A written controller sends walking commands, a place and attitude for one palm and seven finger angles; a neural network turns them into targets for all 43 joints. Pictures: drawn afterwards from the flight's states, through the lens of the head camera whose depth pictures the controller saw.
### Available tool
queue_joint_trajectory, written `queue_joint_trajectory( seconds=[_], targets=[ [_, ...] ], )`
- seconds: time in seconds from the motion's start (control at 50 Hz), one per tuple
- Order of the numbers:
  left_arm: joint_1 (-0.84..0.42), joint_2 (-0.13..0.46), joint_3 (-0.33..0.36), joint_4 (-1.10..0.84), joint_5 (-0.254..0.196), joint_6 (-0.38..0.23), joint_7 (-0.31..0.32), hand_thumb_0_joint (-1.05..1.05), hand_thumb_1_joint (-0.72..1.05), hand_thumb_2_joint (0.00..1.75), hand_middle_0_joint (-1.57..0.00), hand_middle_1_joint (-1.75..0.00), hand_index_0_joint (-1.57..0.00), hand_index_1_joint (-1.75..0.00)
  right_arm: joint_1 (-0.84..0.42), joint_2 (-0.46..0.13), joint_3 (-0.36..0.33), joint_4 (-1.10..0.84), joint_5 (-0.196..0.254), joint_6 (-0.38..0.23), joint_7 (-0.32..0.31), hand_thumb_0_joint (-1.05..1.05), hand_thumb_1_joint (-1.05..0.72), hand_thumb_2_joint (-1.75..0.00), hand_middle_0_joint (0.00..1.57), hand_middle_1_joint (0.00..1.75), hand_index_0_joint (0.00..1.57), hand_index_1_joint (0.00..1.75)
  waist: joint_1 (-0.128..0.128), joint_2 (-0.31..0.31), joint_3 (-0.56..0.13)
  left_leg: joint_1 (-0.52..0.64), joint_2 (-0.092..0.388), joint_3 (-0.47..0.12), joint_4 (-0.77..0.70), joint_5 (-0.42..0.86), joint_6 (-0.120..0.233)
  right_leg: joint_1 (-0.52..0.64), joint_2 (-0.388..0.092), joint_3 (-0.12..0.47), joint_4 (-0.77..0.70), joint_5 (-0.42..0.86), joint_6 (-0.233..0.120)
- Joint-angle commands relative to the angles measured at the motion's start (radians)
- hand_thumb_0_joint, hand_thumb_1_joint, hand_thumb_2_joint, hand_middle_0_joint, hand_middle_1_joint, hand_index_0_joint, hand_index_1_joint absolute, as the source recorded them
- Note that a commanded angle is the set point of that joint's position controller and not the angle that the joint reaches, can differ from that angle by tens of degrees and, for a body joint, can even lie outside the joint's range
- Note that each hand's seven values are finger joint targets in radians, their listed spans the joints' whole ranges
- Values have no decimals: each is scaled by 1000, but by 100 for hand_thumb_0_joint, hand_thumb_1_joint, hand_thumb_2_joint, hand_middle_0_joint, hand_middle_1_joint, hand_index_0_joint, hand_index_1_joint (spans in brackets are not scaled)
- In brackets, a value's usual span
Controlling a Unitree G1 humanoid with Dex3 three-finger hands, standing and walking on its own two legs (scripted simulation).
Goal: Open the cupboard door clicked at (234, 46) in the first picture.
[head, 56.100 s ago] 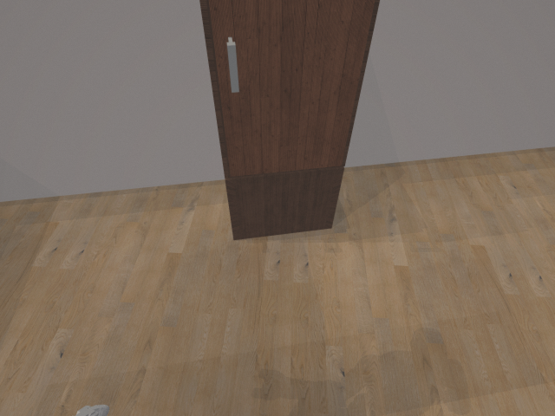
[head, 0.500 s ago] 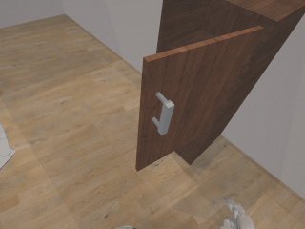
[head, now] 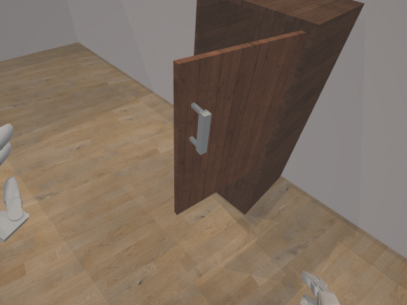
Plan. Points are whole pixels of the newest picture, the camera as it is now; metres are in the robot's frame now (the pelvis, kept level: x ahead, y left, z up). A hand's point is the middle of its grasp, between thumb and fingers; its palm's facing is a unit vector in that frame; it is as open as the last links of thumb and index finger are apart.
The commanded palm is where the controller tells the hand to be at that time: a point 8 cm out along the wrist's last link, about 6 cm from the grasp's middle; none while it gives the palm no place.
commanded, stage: stop stepping back and stand still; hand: left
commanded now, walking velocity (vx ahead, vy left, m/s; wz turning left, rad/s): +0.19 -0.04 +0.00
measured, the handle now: (198, 128) +0.51 +0.07 +0.07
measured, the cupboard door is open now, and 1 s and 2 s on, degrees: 79 79 79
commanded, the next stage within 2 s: let the arm hang, fingers relaxed in 0.68 s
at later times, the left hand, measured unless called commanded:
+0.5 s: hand out of the picture +0.11 +0.30 +0.17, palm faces +0.56 -0.75 -0.34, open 7.4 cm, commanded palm +0.05 +0.33 +0.18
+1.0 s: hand out of the picture +0.04 +0.23 -0.13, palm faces +0.16 -0.95 -0.28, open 7.4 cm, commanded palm none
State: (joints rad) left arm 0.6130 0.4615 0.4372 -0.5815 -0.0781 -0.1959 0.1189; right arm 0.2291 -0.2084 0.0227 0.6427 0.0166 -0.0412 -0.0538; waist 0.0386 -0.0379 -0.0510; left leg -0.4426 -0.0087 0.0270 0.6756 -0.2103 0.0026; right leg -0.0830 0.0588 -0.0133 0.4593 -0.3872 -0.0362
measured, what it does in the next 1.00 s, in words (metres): steps on the spot: left foot, then left foot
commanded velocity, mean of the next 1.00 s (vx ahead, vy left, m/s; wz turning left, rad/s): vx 0.08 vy -0.02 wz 0.00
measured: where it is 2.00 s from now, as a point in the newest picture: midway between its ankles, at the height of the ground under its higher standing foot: outside the picture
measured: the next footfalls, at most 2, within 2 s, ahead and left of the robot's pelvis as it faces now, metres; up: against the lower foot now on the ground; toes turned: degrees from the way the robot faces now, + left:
left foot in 0.02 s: +0.09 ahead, +0.09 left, +0.00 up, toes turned +1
left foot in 0.48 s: -0.01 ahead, +0.14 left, +0.00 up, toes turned +7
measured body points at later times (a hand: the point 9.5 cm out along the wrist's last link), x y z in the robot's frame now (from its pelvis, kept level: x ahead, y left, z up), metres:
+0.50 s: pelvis -0.07 +0.02 +0.00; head -0.09 +0.02 +0.45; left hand +0.08 +0.33 +0.19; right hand +0.08 -0.24 -0.09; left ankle -0.05 +0.14 -0.74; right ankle -0.09 -0.10 -0.73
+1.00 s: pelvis -0.07 +0.02 -0.01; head -0.06 +0.01 +0.44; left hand +0.03 +0.28 -0.11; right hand +0.07 -0.22 -0.14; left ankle -0.07 +0.13 -0.73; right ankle -0.06 -0.07 -0.73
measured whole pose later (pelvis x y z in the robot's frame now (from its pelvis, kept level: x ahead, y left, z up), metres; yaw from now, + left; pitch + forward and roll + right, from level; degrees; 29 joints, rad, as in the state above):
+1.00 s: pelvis -0.07 +0.02 -0.01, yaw +8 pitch -2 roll +0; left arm 0.23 0.21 0.06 0.66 0.03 0.05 0.02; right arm 0.17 -0.24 -0.03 0.85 -0.03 0.02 0.00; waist -0.03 0.03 0.05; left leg -0.28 0.02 0.04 0.61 -0.27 0.01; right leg -0.26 -0.01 -0.12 0.64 -0.35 -0.04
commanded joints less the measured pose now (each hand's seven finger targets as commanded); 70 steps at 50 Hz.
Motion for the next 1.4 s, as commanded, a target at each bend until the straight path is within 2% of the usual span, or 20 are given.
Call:
queue_joint_trajectory(
  seconds=[0.0,0.04,0.08,0.12,0.18,0.22,0.24,0.28,0.4,0.48,0.52,0.64,0.72,0.74,0.76,0.88,0.94,1.0,1.06,1.38],
  targets=[
    [-265,129,60,-81,16,-30,44,0,90,90,-20,-30,-20,-30,-120,-144,-50,-159,16,-101,-47,0,-90,-90,20,30,20,30,-42,86,30,297,103,-115,-236,280,54,-183,-115,48,-5,399,80],
    [-206,136,62,-97,23,-32,43,0,90,90,-20,-30,-20,-30,-99,-135,-46,-160,5,-117,-42,0,-90,-90,20,30,20,30,-47,188,-51,328,159,-269,-299,302,90,-170,-45,28,55,214,81],
    [-191,174,102,-170,23,-53,39,0,90,90,-20,-30,-20,-30,-123,-129,-49,-157,-14,-139,-39,0,-90,-90,20,30,20,30,-30,253,-40,196,204,-389,-484,-109,105,-97,-26,46,122,-63,54],
    [-119,142,102,-190,26,-52,41,0,90,90,-20,-30,-20,-30,-132,-119,-50,-172,-19,-146,-31,0,-90,-90,20,30,20,30,-27,271,-6,42,180,-343,-603,-435,66,7,1,-3,93,-90,25],
    [32,175,155,-155,27,-45,39,0,90,90,-20,-30,-20,-30,-115,-119,-63,-179,-19,-137,-22,0,-90,-90,20,30,20,30,-20,217,-33,-27,89,-180,-519,-400,1,112,8,-49,-50,-89,9],
    [59,164,146,-126,23,-40,37,0,90,90,-20,-30,-20,-30,-107,-101,-73,-173,-21,-114,-21,0,-90,-90,20,30,20,30,-30,16,-30,32,1,-53,-163,-253,-13,-46,-120,109,-202,-246,-58],
    [27,173,151,-123,19,-39,38,0,90,90,-20,-30,-20,-30,-95,-106,-84,-157,-23,-98,-22,0,-90,-90,20,30,20,30,-37,-156,12,20,-29,-29,151,-155,-21,-211,-285,359,-318,-407,-143],
    [-118,157,135,-122,17,-47,39,0,90,90,-20,-30,-20,-30,-71,-134,-87,-121,-25,-97,-18,0,-90,-90,20,30,20,30,-61,-84,70,-167,6,-66,441,-124,-16,-232,-377,429,-310,-288,-196],
    [-306,97,25,-6,59,-60,64,0,90,90,-20,-30,-20,-30,-98,-114,-66,-111,-22,-147,-62,0,-90,-90,20,30,20,30,-51,-24,99,201,28,62,-118,-135,34,-289,-245,158,-174,-234,-93],
    [-246,139,84,-147,41,-85,62,0,90,90,-20,-30,-20,-30,-85,-142,-75,-147,-11,-159,-46,0,-90,-90,20,30,20,30,-44,233,8,329,271,-363,-367,-56,140,-316,-41,-23,229,-14,50],
    [-211,135,99,-172,46,-83,52,0,90,90,-20,-30,-20,-30,-92,-105,-64,-133,-29,-169,-34,0,-90,-90,20,30,20,30,-57,285,59,206,298,-419,-476,-143,171,-301,-50,0,374,-131,48],
    [-41,130,131,-146,42,-69,50,0,90,90,-20,-30,-20,-30,-86,-115,-58,-144,-18,-171,-4,0,-90,-90,20,30,20,30,-38,226,-35,167,183,-95,-252,176,70,-14,-38,-45,-29,146,47],
    [-34,119,121,-39,18,-52,43,0,90,90,-20,-30,-20,-30,-69,-97,-71,-143,-6,-133,2,0,-90,-90,20,30,20,30,-57,-127,7,44,24,-20,73,-159,-8,-78,-291,365,-208,249,-75],
    [-69,124,120,-31,22,-59,46,0,90,90,-20,-30,-20,-30,-82,-92,-66,-138,-7,-127,0,0,-90,-90,20,30,20,30,-52,-123,15,9,27,-43,145,-200,-8,-64,-313,365,-203,302,-90],
    [-206,-46,-265,676,145,100,-82,0,90,90,-20,-30,-20,-30,-131,-211,-106,93,-27,-137,87,0,-90,-90,20,30,20,30,-78,-47,65,-124,100,-73,299,-246,10,-137,-415,196,-10,706,-142],
    [-284,-123,-336,1000,118,185,-103,0,90,90,-20,-30,-20,-30,-46,-83,-74,68,-43,36,59,0,-90,-90,20,30,20,30,-46,-276,29,39,-1,34,-15,-200,3,-31,-272,72,49,841,-102],
    [-326,-128,-365,1177,100,195,-99,0,90,90,-20,-30,-20,-30,-20,-127,-65,140,-58,37,47,0,-90,-90,20,30,20,30,-50,-73,-51,272,111,-96,-179,355,47,-96,-203,27,91,598,6],
    [-367,-139,-387,1346,96,203,-96,0,90,90,-20,-30,-20,-30,-75,-119,-39,220,-51,40,36,0,-90,-90,20,30,20,30,-35,204,17,201,142,-128,-240,277,59,-76,-155,24,-7,250,20],
    [-330,-189,-381,1487,93,196,-98,0,90,90,-20,-30,-20,-30,-53,-76,-33,293,-51,42,22,0,-90,-90,20,30,20,30,-30,259,34,194,120,-100,-292,117,37,-36,-162,33,-81,239,-3],
    [-249,-229,-420,1730,88,188,-88,0,90,90,-20,-30,-20,-30,111,-28,-29,478,-34,41,14,0,-90,-90,20,30,20,30,-44,16,129,225,111,-88,-372,-17,43,-116,-172,15,-141,135,2]
  ],
)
